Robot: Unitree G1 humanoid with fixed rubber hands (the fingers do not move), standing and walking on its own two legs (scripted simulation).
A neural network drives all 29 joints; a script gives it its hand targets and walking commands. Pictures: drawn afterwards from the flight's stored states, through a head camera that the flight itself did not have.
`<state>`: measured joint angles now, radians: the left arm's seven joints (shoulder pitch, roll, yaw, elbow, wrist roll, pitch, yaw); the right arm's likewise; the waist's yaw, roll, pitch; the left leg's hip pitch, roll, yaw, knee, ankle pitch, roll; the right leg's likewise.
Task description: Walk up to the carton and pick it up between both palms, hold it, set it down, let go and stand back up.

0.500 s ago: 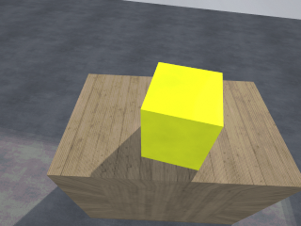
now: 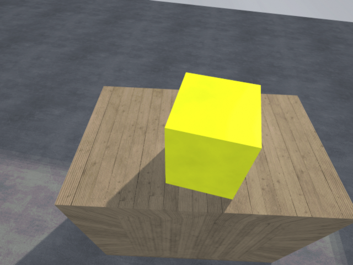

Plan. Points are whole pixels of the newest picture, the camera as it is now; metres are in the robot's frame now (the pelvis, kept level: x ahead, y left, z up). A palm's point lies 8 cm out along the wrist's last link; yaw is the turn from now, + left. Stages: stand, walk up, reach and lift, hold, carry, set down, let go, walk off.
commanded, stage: stand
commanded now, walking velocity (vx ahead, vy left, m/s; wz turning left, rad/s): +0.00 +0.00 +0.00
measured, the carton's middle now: (209, 137) +0.45 -0.07 +0.01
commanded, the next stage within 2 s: none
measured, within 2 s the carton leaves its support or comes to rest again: neither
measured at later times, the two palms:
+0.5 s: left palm out of the picture -0.04 +0.20 -0.15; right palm out of the picture -0.05 -0.20 -0.14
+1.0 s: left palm out of the picture -0.04 +0.20 -0.15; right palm out of the picture -0.05 -0.20 -0.14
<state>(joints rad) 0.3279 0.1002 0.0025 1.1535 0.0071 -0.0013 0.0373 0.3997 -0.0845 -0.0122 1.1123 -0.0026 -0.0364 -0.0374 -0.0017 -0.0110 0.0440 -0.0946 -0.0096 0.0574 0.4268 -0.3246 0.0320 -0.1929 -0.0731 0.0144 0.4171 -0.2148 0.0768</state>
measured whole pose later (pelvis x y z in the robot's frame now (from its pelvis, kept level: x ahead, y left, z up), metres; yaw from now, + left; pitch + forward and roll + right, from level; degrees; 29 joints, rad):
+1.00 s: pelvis +0.00 +0.00 +0.00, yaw +0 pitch -1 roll -1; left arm 0.33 0.10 0.00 1.15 0.01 0.00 0.04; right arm 0.40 -0.08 -0.01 1.11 0.00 -0.04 -0.04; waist 0.00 -0.01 0.05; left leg -0.09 -0.01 0.06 0.43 -0.33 0.03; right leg -0.19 -0.07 0.01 0.42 -0.22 0.08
